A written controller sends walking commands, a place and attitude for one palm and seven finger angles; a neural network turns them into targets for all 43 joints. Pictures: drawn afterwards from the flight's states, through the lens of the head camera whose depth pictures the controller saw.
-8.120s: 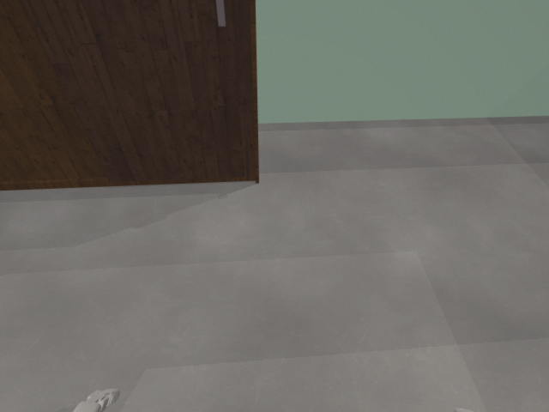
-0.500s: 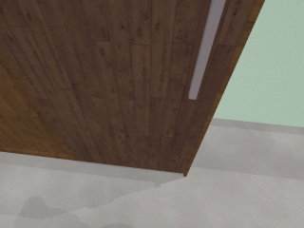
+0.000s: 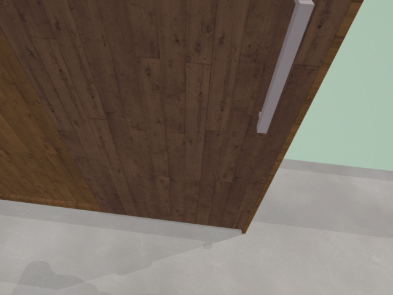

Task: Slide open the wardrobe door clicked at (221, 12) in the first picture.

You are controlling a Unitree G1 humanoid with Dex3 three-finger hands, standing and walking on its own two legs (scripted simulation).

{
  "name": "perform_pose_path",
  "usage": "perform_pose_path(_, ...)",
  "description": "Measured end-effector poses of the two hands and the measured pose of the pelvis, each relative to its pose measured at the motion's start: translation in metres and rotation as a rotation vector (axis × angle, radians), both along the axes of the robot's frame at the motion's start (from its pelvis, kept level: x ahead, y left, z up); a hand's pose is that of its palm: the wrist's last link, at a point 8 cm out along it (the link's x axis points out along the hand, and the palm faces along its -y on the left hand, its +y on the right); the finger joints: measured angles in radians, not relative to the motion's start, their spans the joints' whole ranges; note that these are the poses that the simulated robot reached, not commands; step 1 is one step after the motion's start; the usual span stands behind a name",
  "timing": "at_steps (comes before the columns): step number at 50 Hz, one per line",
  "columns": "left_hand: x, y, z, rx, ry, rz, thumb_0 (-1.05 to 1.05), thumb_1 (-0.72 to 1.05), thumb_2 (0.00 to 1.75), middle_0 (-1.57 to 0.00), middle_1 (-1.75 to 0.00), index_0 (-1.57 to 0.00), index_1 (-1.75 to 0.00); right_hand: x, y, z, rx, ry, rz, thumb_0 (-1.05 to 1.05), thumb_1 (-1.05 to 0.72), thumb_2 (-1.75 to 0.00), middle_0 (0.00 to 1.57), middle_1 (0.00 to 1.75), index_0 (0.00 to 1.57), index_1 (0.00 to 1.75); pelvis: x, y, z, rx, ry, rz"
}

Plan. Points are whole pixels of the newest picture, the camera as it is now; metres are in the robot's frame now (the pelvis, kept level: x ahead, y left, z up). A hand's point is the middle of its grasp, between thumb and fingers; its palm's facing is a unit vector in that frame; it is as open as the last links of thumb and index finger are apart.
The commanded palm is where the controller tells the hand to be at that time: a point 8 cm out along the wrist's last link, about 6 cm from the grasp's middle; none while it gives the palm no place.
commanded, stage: look again from close up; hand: right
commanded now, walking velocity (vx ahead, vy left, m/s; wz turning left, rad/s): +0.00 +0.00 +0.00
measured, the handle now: (277, 74) +0.54 -0.14 +0.19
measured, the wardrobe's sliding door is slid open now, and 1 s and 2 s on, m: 0.00 0.00 0.00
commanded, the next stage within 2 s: raise the hand with hooked fingers in 0.28 s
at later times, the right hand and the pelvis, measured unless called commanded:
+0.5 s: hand out of the picture +0.14 -0.20 -0.09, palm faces +0.26 +0.95 -0.19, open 7.5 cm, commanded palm +0.11 -0.24 -0.05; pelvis +0.01 +0.00 +0.00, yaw -1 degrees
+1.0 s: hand (330, 283) +0.16 -0.21 +0.02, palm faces +0.12 +0.99 -0.08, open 9.8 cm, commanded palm +0.14 -0.27 +0.02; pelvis -0.03 +0.00 -0.08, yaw -4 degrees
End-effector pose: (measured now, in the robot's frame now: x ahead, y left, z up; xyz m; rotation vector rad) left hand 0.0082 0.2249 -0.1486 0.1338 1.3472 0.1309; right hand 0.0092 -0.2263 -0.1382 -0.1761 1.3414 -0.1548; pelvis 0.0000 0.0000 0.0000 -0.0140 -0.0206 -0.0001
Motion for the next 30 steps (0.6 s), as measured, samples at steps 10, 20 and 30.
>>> perform_pose_path(10,0.007,0.004,0.004,0.017,0.007,-0.003,0.0,0.91,0.9,-0.2,-0.3,-0.2,-0.3,0.008,0.0,-0.002,0.007,-0.001,-0.003,0.0,-0.91,-0.9,0.2,0.3,0.2,0.3,0.005,0.003,0.001,0.005,0.002,-0.001)
perform_pose_path(20,0.016,0.002,0.006,0.02,-0.001,-0.012,0.0,0.92,0.9,-0.2,-0.3,-0.2,-0.3,0.011,-0.007,-0.001,-0.002,0.002,0.003,0.0,-0.9,-0.9,0.2,0.3,0.2,0.3,0.007,0.001,0.002,0.009,0.001,-0.004)
perform_pose_path(30,0.11,0.019,0.043,0.1,-0.615,-0.048,0.01,0.91,0.9,-0.2,-0.3,-0.2,-0.3,0.176,-0.006,0.15,0.008,-1.133,-0.025,0.01,-0.82,-0.86,0.2,0.35,0.2,0.35,-0.003,-0.003,-0.015,-0.001,0.072,-0.03)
